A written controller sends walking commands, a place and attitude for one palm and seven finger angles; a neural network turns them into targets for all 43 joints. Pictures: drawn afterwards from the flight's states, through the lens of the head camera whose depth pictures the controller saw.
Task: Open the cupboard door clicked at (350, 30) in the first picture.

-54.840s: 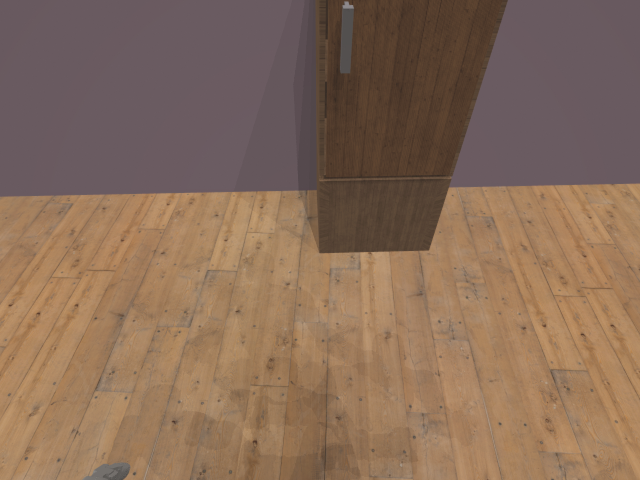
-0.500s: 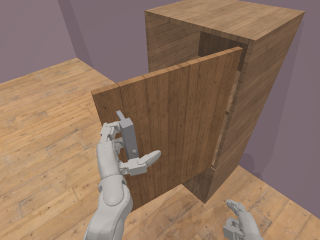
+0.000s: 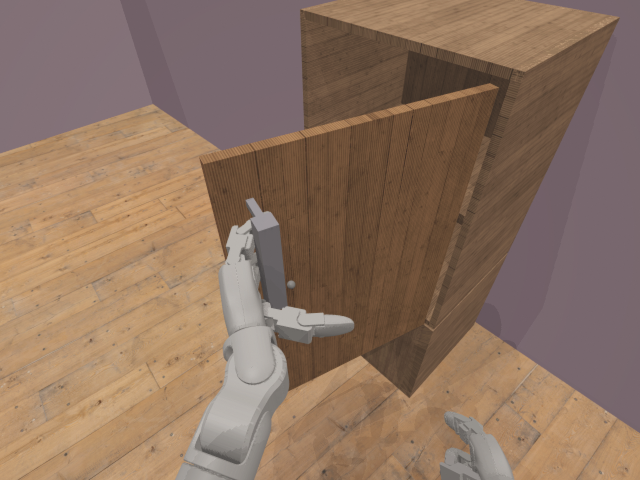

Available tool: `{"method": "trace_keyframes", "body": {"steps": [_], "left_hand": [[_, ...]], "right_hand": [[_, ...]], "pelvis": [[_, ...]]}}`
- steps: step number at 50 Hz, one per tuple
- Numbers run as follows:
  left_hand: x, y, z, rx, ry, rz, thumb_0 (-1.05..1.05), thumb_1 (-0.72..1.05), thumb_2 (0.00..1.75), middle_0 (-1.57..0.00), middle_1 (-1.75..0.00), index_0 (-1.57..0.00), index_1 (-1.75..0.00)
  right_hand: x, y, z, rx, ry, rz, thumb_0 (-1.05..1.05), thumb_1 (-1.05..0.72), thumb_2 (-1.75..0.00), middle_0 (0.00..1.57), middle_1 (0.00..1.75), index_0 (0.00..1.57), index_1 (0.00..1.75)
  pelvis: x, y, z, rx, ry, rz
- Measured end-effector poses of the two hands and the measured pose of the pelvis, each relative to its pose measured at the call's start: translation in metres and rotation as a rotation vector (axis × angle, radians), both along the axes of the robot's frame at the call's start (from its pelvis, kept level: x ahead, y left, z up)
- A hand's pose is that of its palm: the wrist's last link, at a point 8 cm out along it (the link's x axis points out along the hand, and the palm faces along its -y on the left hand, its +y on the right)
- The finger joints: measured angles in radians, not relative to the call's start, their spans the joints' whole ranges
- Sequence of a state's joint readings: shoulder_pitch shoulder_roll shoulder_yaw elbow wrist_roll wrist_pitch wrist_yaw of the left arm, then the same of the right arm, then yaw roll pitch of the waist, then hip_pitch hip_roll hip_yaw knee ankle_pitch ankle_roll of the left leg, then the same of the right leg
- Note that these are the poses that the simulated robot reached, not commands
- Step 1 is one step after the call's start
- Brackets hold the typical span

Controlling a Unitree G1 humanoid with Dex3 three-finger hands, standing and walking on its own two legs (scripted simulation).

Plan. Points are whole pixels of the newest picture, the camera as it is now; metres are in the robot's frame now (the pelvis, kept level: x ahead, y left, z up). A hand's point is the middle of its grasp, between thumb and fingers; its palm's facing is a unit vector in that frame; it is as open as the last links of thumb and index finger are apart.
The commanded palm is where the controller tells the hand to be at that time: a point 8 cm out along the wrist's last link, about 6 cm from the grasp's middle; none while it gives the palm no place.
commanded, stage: slide the hand sideways off the handle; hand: left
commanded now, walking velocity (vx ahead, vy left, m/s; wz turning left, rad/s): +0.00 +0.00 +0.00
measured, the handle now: (264, 256) +0.35 +0.11 +0.12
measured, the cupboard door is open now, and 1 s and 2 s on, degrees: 74 75 75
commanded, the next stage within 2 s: draw the hand back to the body in 1.18 s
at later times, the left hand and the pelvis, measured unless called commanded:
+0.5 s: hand (280, 310) +0.27 +0.08 +0.13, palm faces -0.06 -1.00 -0.01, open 16.3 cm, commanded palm +0.23 +0.14 +0.12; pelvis +0.01 -0.01 +0.00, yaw -1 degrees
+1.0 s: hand (225, 354) +0.22 +0.13 +0.11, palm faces +0.00 -1.00 -0.07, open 16.3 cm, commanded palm +0.18 +0.19 +0.12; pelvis +0.03 -0.03 -0.01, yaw +0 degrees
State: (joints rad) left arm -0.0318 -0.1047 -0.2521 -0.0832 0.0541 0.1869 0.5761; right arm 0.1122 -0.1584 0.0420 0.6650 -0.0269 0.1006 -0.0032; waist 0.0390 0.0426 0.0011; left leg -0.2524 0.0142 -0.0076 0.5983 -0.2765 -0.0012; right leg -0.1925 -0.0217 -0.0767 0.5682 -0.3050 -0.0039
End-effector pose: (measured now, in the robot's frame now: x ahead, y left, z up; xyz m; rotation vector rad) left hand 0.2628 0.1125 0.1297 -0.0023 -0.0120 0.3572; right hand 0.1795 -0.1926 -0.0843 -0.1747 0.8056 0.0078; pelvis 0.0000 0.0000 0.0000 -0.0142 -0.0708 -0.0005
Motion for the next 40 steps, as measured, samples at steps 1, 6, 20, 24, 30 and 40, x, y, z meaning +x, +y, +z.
{"method": "trace_keyframes", "body": {"steps": [1,6,20,24,30,40], "left_hand": [[-0.001,0.001,-0.001,0.01,-0.003,-0.01,-0.01,-0.5,0.3,-0.32,-0.62,-0.31,-0.6],[-0.004,0.015,-0.003,0.077,-0.034,-0.25,-0.01,-0.5,0.3,-0.25,-0.49,-0.17,-0.49],[-0.012,0.018,-0.003,0.018,-0.036,-0.41,-0.01,-0.51,0.3,-0.15,-0.39,-0.14,-0.34],[-0.013,0.019,-0.003,0.02,-0.033,-0.417,-0.01,-0.51,0.3,-0.16,-0.38,-0.15,-0.33],[-0.021,0.027,-0.011,0.013,0.01,-0.411,-0.01,-0.5,0.3,-0.16,-0.34,-0.15,-0.31],[-0.049,0.053,-0.01,0.049,0.004,-0.357,-0.01,-0.5,0.3,-0.16,-0.31,-0.16,-0.3]], "right_hand": [[-0.001,0.0,0.0,-0.002,0.001,0.004,0.01,-0.91,-0.9,0.2,0.3,0.2,0.3],[-0.007,-0.005,0.003,-0.02,-0.019,-0.004,0.01,-0.9,-0.9,0.2,0.3,0.2,0.3],[-0.005,-0.014,0.011,0.002,-0.131,-0.032,0.02,-0.9,-0.9,0.2,0.3,0.2,0.3],[0.0,-0.017,0.014,0.001,-0.141,-0.034,0.02,-0.9,-0.9,0.2,0.3,0.2,0.3],[0.01,-0.025,0.019,0.003,-0.158,-0.05,0.02,-0.9,-0.9,0.2,0.3,0.2,0.3],[0.023,-0.044,0.018,-0.016,-0.196,-0.059,0.02,-0.9,-0.9,0.2,0.3,0.2,0.3]], "pelvis": [[-0.001,0.0,0.0,0.001,0.0,0.002],[-0.004,-0.002,0.0,0.005,-0.003,0.013],[0.0,-0.002,-0.001,0.012,0.012,-0.006],[0.005,-0.006,0.0,0.012,0.015,-0.015],[0.016,-0.011,0.001,0.014,0.026,-0.029],[0.031,-0.021,-0.003,0.012,0.051,-0.021]]}}
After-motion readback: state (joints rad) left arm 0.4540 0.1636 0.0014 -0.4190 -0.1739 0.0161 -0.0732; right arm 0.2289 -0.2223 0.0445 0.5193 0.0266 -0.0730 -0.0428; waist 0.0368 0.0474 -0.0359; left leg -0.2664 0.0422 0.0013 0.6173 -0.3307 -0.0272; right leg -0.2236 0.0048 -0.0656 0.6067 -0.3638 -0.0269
